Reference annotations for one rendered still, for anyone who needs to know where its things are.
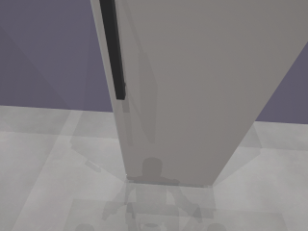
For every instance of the fridge door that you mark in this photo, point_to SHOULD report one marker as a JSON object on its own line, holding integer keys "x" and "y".
{"x": 197, "y": 74}

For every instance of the handle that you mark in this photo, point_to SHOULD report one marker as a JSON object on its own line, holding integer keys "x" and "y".
{"x": 108, "y": 11}

